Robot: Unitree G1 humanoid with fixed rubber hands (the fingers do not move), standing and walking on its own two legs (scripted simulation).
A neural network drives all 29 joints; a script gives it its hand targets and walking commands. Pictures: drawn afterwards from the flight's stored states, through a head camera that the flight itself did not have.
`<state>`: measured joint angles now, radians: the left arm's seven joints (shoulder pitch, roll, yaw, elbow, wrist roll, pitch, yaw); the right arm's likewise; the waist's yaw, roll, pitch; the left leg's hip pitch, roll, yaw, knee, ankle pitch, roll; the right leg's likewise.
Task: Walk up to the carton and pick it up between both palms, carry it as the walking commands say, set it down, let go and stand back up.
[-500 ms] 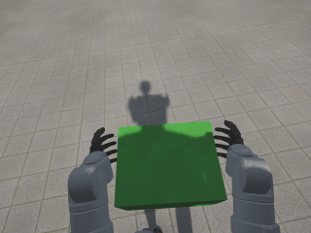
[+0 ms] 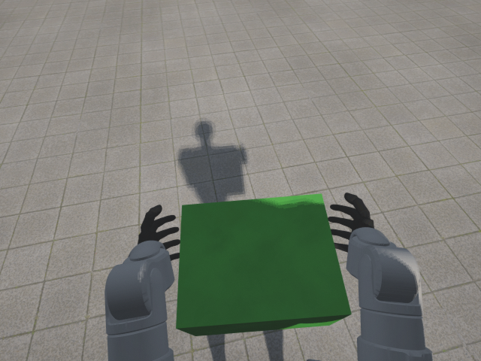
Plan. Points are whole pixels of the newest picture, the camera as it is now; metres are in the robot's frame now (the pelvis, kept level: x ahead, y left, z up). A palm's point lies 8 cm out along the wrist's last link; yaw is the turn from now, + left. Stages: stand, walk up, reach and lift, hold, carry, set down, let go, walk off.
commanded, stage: carry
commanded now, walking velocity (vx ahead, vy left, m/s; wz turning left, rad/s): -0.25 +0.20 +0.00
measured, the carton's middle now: (257, 266) +0.29 +0.02 -0.03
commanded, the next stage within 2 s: none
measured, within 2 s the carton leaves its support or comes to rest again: neither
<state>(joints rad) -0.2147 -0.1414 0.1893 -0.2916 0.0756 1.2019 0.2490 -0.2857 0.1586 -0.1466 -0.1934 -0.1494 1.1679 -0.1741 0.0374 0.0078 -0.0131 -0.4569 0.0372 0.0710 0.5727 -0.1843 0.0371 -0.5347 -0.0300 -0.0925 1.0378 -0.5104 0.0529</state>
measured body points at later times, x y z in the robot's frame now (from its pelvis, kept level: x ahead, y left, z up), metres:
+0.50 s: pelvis -0.16 +0.12 +0.00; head -0.17 +0.13 +0.45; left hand +0.12 +0.29 +0.06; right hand +0.13 -0.04 +0.07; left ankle -0.08 +0.22 -0.73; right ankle -0.15 -0.03 -0.70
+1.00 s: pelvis -0.26 +0.15 +0.00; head -0.26 +0.14 +0.45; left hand +0.02 +0.33 +0.07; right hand +0.05 +0.00 +0.07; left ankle -0.09 +0.23 -0.72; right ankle -0.22 +0.02 -0.73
